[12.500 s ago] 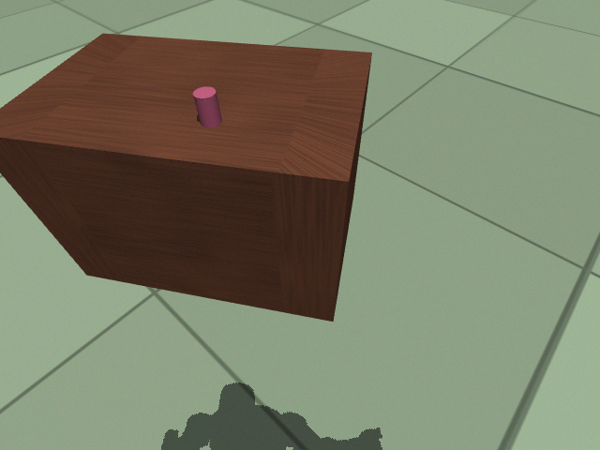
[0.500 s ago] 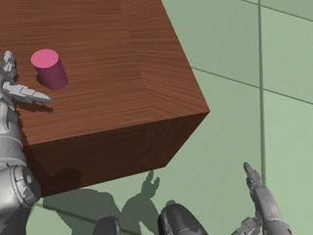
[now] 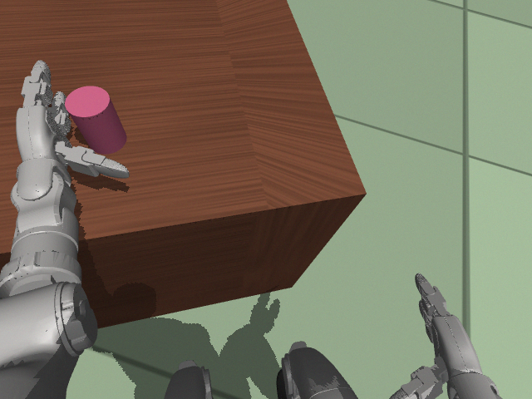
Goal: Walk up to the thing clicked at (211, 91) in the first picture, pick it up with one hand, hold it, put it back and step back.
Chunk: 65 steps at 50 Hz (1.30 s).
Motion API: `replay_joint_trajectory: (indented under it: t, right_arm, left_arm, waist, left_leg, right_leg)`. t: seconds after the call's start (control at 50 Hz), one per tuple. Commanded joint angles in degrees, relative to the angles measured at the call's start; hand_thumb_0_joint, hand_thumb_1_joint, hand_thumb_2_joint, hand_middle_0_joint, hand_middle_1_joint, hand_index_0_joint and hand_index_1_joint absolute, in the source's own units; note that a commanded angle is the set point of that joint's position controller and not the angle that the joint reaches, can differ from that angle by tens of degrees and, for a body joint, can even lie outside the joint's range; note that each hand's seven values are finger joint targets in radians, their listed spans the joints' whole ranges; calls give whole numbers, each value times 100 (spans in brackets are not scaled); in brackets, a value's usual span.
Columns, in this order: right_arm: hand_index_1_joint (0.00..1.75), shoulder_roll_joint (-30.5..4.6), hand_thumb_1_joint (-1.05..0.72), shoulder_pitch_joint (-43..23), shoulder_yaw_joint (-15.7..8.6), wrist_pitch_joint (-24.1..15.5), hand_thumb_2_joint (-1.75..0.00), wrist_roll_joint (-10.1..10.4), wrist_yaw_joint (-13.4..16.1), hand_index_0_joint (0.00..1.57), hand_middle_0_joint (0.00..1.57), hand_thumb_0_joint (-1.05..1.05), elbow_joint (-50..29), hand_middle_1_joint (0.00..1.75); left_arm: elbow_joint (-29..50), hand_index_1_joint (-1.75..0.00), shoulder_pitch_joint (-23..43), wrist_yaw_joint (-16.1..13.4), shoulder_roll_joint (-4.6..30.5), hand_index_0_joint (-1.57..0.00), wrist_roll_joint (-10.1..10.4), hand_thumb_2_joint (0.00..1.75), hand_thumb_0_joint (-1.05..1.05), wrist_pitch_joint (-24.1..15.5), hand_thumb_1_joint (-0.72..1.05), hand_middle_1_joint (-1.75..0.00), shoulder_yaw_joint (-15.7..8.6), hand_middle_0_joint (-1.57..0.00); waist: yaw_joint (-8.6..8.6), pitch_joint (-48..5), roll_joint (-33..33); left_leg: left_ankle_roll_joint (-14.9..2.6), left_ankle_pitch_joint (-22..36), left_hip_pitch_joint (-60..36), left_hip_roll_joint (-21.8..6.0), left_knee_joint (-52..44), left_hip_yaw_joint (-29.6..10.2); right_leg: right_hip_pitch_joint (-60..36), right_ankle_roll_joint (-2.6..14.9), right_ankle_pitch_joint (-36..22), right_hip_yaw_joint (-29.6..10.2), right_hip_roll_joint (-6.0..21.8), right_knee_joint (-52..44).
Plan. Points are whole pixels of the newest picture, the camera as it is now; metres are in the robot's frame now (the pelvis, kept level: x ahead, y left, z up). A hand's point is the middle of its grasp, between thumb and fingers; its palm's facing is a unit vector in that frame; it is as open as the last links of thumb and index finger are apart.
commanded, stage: close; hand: left
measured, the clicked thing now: (98, 121) +0.53 +0.19 +0.05
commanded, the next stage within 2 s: settle in 0.74 s
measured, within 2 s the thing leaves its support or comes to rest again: leaves its support in 1.22 s
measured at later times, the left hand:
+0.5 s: hand (95, 125) +0.51 +0.19 +0.06, palm faces +0.13 -0.99 +0.00, open 12.9 cm
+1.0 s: hand (96, 126) +0.51 +0.19 +0.07, palm faces +0.11 -0.99 +0.00, open 8.2 cm
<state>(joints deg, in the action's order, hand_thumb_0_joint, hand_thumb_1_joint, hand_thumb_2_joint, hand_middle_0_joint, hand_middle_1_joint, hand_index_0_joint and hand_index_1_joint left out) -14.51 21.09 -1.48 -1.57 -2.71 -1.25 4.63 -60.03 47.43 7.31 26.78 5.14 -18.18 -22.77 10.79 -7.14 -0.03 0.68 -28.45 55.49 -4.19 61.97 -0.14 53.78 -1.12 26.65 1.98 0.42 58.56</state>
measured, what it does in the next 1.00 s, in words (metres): stands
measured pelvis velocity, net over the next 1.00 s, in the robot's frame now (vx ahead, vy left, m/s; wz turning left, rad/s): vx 0.01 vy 0.00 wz -0.01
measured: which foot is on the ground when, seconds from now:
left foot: down 0.00-1.00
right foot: down 0.00-1.00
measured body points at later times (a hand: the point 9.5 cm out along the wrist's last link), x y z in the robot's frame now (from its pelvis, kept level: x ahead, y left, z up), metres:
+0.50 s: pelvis +0.00 +0.00 +0.00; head +0.13 +0.03 +0.43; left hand +0.50 +0.24 +0.06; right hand +0.14 -0.27 -0.02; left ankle +0.00 +0.12 -0.66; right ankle +0.01 -0.14 -0.66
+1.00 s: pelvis +0.01 +0.00 +0.00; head +0.13 +0.02 +0.43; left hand +0.50 +0.24 +0.07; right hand +0.15 -0.25 -0.03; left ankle +0.00 +0.12 -0.66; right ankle +0.01 -0.14 -0.66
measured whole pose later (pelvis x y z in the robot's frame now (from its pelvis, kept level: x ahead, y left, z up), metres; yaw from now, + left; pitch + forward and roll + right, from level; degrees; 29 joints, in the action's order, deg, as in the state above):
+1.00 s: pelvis +0.01 +0.00 +0.00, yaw -1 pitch +22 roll -2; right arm -13.6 22.0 -1.3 2.0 -2.2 -2.7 3.0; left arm -57.7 44.5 6.1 24.7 5.0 -20.0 -22.8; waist 10.4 -8.0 -1.1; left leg 0.4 -29.4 54.7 -4.1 61.9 0.7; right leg 53.5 -1.5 27.4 1.0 0.4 58.7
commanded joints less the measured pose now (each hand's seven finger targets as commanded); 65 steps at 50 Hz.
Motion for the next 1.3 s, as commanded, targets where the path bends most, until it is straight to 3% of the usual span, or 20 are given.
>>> replay_joint_trajectory:
  t: [0.0,0.12,0.22,0.26,0.36,0.5,0.64,0.68,0.72,0.76,0.82,0.88,0.92,0.98,1.02,1.06,1.16,1.2,1.22,1.28]
  right_arm:
    - [5,-851,53,45,-598,-174,-5,13,67,5,5,0,-1102,5]
    - [5,-902,52,68,-634,-116,-5,27,82,5,5,0,-1341,5]
    - [5,-810,52,191,-549,-105,-5,1,37,5,5,0,-1348,5]
    - [5,-862,52,457,-624,-81,-5,0,21,5,5,0,-1085,5]
    - [5,-859,52,258,-585,-49,-5,-15,8,5,5,0,-1232,5]
    - [5,-799,51,72,-506,-54,-5,15,40,5,5,0,-1220,5]
    - [5,-891,51,434,-609,-42,-5,35,14,5,5,0,-1334,5]
    - [5,-732,52,482,-455,-13,-5,65,-17,5,5,0,-1166,5]
    - [5,-855,52,335,-607,-4,-5,68,-10,5,5,0,-1096,5]
    - [5,-589,52,399,-312,17,-5,64,-66,5,5,0,-1061,5]
    - [5,-804,52,340,-546,46,-5,59,-57,5,5,0,-1018,5]
    - [5,-858,53,264,-643,63,-6,61,-55,5,5,0,-1186,5]
    - [5,-713,53,448,-476,114,-5,66,-61,5,5,0,-999,5]
    - [5,-793,52,231,-574,134,-6,98,-12,5,5,0,-1171,5]
    - [5,-613,53,326,-375,142,-6,95,0,5,5,0,-1062,5]
    - [5,-721,53,156,-472,129,-6,113,56,5,5,0,-1112,5]
    - [5,-702,53,178,-457,141,-6,116,131,5,5,0,-1093,5]
    - [5,-758,53,346,-510,151,-6,93,161,5,5,0,-890,5]
    - [5,-605,53,348,-362,159,-6,103,146,5,5,0,-950,5]
    - [5,-685,53,344,-462,138,-6,106,164,5,5,0,-755,5]
  left_arm:
    - [1255,-2,2338,-155,1273,-10,4,2,0,-506,-61,-1,-144,-11]
    - [975,-27,2342,-228,1395,-43,-55,13,0,-655,-54,-27,-234,-42]
    - [830,-36,2555,-231,1191,-55,-97,20,0,-753,-44,-37,-79,-55]
    - [1027,-37,2613,-251,1502,-57,-111,21,0,-773,-41,-38,-226,-56]
    - [1104,-53,2673,-254,1569,-72,-102,35,0,-719,-29,-53,-276,-71]
    - [676,-74,2443,-227,1299,-94,-102,53,0,-661,-14,-75,-133,-93]
    - [1207,-102,2141,-51,1040,-118,-28,81,0,-648,9,-103,52,-117]
    - [663,-108,1600,-33,686,-124,22,86,0,-509,16,-108,139,-123]
    - [1305,-116,1899,-121,1039,-128,25,96,0,-547,22,-116,-34,-128]
    - [637,-125,1260,-127,626,-135,8,106,0,-470,28,-124,69,-134]
    - [962,-133,1513,-183,1047,-138,8,116,0,-567,30,-132,-187,-138]
    - [1490,-138,1949,-143,1117,-133,-20,129,0,-618,43,-136,-106,-134]
    - [1269,-141,1657,-132,1068,-137,24,130,0,-558,41,-139,-162,-138]
    - [1799,-145,2080,-137,1275,-138,78,132,0,-563,36,-142,-224,-139]
    - [1818,-147,2140,-92,974,-139,137,135,0,-533,33,-145,-20,-139]
    - [2315,-146,2550,-141,1333,-137,126,134,0,-558,30,-144,-113,-138]
    - [2141,-146,2438,-198,1132,-135,192,135,0,-472,28,-144,-21,-135]
    - [2685,-146,2779,-243,1445,-134,156,135,0,-480,28,-143,-62,-135]
    - [2483,-146,2676,-251,1285,-134,144,134,0,-434,25,-143,3,-135]
    - [2300,-146,2544,-254,1145,-133,199,135,0,-339,20,-144,42,-134]
  waist:
    - [-78,-3044,-806]
    - [78,-3089,-398]
    - [172,-2907,-761]
    - [120,-3045,-1055]
    - [58,-3221,-1084]
    - [109,-2778,-726]
    - [5,-3366,-997]
    - [-5,-2820,-679]
    - [-95,-2981,-951]
    - [-75,-2455,-502]
    - [-100,-2688,-716]
    - [-85,-3091,-882]
    - [-181,-2960,-808]
    - [-201,-3397,-778]
    - [-129,-3296,-733]
    - [-215,-3547,-926]
    - [-157,-3232,-689]
    - [-201,-3306,-1055]
    - [-180,-3242,-947]
    - [-194,-3042,-911]
  left_leg:
    - [-123,2573,-2097,209,-544,-119]
    - [-209,2462,-1638,236,-454,-64]
    - [-138,2535,-1952,202,-467,-138]
    - [-100,2638,-2158,197,-450,-157]
    - [-84,2696,-2251,183,-478,-162]
    - [-157,1990,-1684,209,-554,-84]
    - [-63,3120,-2380,190,-478,-108]
    - [-93,2918,-2080,175,-511,-102]
    - [-80,2868,-2091,192,-535,-88]
    - [-103,2689,-1814,170,-579,-110]
    - [-77,2768,-1896,175,-574,-117]
    - [-59,2952,-2263,164,-548,-130]
    - [-68,2954,-2116,193,-573,-94]
    - [-92,3103,-2217,208,-579,-56]
    - [-106,3288,-2259,188,-549,-56]
    - [-91,3439,-2554,194,-574,-51]
    - [-117,3130,-2625,224,-732,-13]
    - [-99,3220,-2935,217,-733,-8]
    - [-102,3126,-2899,220,-780,-26]
    - [-102,3073,-2912,207,-882,-31]
  right_leg:
    - [-1322,202,-2340,-35,-148,-517]
    - [-1640,133,-2732,-150,-131,-447]
    - [-1116,194,-2327,-60,-169,-410]
    - [-1017,216,-2237,-51,-176,-382]
    - [-1115,220,-2243,-28,-190,-417]
    - [-1165,173,-1970,-106,-179,-526]
    - [-1355,206,-2741,-28,-190,-414]
    - [-1190,196,-2589,-19,-206,-457]
    - [-1261,211,-2552,-38,-185,-466]
    - [-1170,208,-2376,-2,-213,-473]
    - [-1260,224,-2392,-17,-191,-430]
    - [-1259,220,-2469,-37,-187,-417]
    - [-1464,209,-2595,-50,-179,-424]
    - [-1866,181,-3005,-113,-148,-426]
    - [-1841,167,-3209,-121,-137,-429]
    - [-1888,174,-3229,-128,-123,-477]
    - [-1963,147,-3112,-141,-116,-659]
    - [-1824,145,-2962,-129,-109,-726]
    - [-1867,152,-2863,-111,-113,-751]
    - [-1827,164,-2797,-104,-108,-842]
